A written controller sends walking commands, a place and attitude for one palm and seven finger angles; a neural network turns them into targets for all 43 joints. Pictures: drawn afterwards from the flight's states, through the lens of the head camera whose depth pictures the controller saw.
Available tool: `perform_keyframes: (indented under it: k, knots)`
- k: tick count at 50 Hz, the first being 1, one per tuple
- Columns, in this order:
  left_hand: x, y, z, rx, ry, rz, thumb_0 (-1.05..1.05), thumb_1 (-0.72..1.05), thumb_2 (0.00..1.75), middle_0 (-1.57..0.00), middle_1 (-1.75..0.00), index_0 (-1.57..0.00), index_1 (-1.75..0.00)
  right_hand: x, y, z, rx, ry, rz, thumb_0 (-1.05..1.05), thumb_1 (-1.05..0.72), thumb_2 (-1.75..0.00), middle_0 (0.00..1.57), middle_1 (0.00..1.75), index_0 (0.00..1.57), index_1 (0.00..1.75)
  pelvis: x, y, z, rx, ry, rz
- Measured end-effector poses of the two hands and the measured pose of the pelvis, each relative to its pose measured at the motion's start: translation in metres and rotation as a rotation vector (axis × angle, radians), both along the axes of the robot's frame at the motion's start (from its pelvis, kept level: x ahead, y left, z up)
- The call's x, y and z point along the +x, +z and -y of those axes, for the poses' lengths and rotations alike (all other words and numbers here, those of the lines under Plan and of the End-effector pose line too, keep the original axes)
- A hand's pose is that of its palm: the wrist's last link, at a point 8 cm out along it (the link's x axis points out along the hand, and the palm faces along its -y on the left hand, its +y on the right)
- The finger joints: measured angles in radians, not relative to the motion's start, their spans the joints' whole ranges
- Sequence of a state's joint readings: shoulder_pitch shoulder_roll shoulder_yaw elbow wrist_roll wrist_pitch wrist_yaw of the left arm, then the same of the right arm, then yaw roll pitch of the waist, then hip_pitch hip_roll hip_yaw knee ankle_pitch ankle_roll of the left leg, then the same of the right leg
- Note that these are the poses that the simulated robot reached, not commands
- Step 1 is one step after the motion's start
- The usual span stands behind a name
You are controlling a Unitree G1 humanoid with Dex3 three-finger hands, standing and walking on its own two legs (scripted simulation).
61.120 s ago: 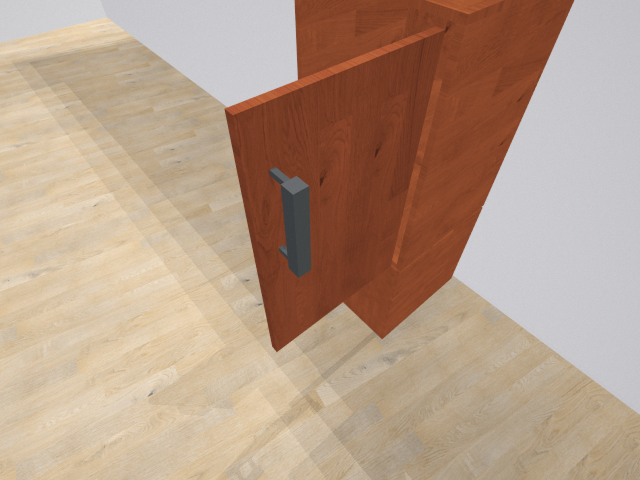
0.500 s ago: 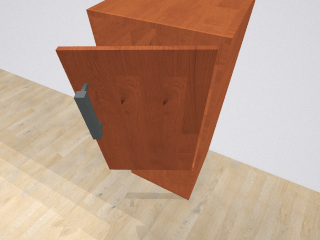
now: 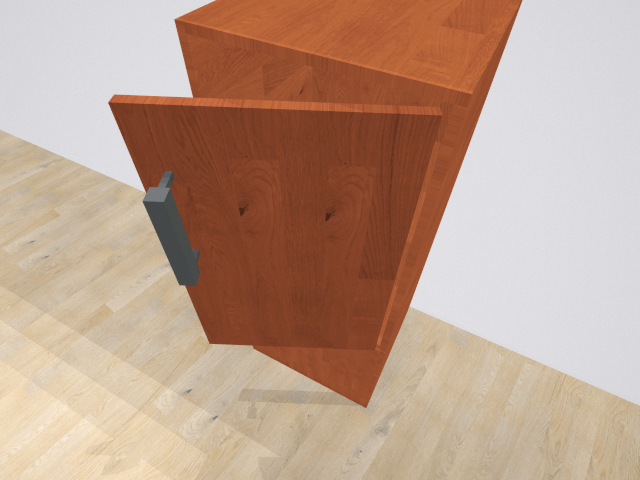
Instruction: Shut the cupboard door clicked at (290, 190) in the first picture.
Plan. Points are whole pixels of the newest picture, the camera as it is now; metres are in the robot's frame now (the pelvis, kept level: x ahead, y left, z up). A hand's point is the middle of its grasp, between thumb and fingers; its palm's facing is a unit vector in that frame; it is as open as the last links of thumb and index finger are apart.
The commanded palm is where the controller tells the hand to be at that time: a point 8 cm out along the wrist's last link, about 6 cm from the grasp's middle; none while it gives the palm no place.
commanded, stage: look again from close up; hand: left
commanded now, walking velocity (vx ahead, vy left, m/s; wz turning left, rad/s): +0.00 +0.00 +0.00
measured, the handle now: (179, 230) +0.42 +0.23 +0.06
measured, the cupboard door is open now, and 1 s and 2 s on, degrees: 26 26 26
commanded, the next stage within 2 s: raise the hand and make a fist in 0.42 s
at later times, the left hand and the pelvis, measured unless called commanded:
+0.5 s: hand out of the picture +0.00 +0.18 -0.17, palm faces +0.00 -0.98 -0.20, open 7.4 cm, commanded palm none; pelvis +0.00 +0.00 +0.00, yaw -1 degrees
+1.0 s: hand out of the picture +0.11 +0.20 -0.05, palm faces +0.12 -0.99 -0.03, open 5.9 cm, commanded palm +0.11 +0.24 -0.03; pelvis -0.07 +0.00 -0.09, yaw +2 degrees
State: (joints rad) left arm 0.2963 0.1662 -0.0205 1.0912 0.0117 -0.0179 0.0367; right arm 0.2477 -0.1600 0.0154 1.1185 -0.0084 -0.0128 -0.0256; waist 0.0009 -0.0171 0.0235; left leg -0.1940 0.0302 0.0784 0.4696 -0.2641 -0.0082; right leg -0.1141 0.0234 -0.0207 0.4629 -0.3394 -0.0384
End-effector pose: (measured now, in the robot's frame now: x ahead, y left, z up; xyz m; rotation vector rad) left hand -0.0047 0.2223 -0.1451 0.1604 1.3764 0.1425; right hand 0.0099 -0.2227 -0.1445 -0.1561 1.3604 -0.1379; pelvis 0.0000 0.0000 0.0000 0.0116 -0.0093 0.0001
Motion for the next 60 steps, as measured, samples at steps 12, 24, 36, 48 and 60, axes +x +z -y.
perform_keyframes:
  k: [12, 24, 36, 48, 60]
  knots:
    - [0.006, 0.000, -0.002, -0.001, -0.002, 0.000, 0.00, 0.91, 0.89, -0.19, -0.30, -0.20, -0.30, 0.015, 0.003, 0.001, -0.011, 0.003, 0.025, 0.01, -0.92, -0.90, 0.20, 0.30, 0.20, 0.30, 0.004, 0.002, -0.001, 0.001, -0.006, 0.001]
    - [0.004, 0.002, -0.006, 0.005, -0.004, -0.013, 0.00, 0.91, 0.89, -0.19, -0.30, -0.20, -0.30, 0.009, 0.003, -0.001, -0.006, -0.004, 0.005, 0.01, -0.91, -0.90, 0.20, 0.30, 0.20, 0.30, 0.005, 0.003, -0.002, 0.001, -0.010, 0.000]
    - [0.158, 0.140, -0.014, 0.040, 0.019, 1.137, 0.01, 0.91, 0.89, -0.24, -0.35, -0.24, -0.35, 0.065, 0.013, 0.020, -0.039, 0.043, 0.558, 0.01, -0.91, -0.90, 0.20, 0.30, 0.20, 0.30, -0.024, -0.026, -0.001, 0.020, 0.047, -0.089]
    - [0.091, 0.092, -0.020, -0.109, -0.061, 1.281, 0.01, 0.90, 0.89, -0.43, -0.55, -0.44, -0.55, 0.139, 0.025, 0.027, -0.089, 0.180, 0.903, 0.01, -0.90, -0.90, 0.20, 0.30, 0.20, 0.30, -0.069, -0.089, 0.007, -0.008, 0.028, -0.199]
    - [0.127, 0.131, -0.019, -0.165, -0.182, 1.351, 0.02, 0.90, 0.90, -0.64, -0.79, -0.65, -0.79, 0.093, 0.002, -0.025, -0.012, 0.164, 0.762, 0.01, -0.90, -0.90, 0.20, 0.30, 0.21, 0.30, -0.076, -0.080, -0.009, -0.061, 0.039, -0.187]
